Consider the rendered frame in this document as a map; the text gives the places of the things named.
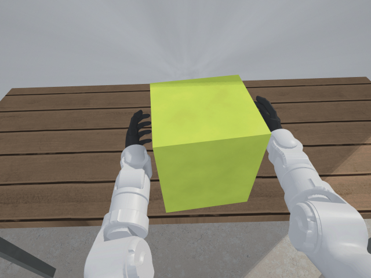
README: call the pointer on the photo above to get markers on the robot left hand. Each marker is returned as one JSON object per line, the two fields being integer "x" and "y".
{"x": 133, "y": 135}

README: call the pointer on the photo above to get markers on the right robot upper arm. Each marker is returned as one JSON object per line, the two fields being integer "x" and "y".
{"x": 333, "y": 236}

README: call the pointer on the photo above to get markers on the left robot upper arm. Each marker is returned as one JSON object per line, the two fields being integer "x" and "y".
{"x": 128, "y": 257}

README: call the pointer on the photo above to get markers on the carton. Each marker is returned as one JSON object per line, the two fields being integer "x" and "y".
{"x": 208, "y": 139}

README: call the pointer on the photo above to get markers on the robot right hand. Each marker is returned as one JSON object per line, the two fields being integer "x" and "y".
{"x": 268, "y": 113}

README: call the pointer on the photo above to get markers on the table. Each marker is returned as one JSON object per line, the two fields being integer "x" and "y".
{"x": 60, "y": 153}

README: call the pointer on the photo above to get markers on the left robot forearm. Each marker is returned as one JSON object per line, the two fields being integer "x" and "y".
{"x": 128, "y": 210}

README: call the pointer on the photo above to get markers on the right robot forearm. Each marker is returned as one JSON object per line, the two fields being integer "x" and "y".
{"x": 296, "y": 174}

